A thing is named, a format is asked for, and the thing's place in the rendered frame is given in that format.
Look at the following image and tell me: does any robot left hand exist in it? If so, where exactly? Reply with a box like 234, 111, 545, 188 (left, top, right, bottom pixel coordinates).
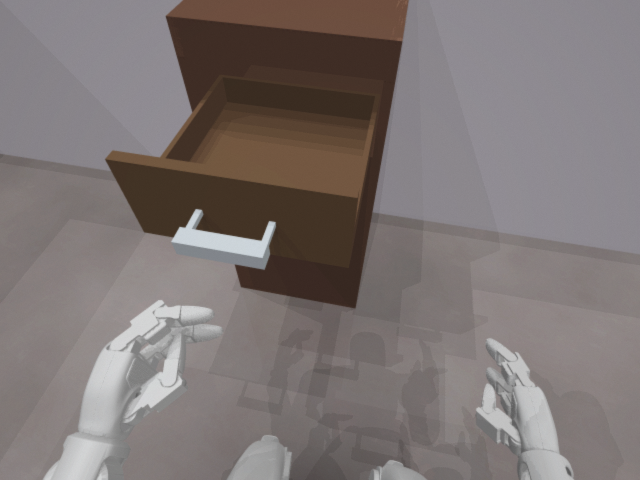
78, 300, 224, 441

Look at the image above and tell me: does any left robot forearm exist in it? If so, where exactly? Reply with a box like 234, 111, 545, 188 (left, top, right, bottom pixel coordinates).
43, 432, 131, 480

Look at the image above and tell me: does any handle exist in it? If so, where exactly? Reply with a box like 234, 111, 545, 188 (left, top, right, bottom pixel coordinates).
171, 209, 276, 270

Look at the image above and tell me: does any robot left thigh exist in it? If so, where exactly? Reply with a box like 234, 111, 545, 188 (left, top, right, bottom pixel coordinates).
227, 441, 292, 480

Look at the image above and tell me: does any right robot forearm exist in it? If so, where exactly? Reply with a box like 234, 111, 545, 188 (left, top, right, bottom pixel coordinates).
517, 449, 574, 480

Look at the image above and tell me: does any cabinet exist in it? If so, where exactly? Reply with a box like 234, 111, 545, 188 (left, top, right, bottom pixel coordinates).
166, 0, 409, 309

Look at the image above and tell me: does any drawer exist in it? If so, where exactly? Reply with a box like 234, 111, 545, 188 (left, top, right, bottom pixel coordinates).
105, 75, 380, 268

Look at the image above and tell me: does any robot right hand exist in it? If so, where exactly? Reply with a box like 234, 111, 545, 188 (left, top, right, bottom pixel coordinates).
476, 338, 560, 458

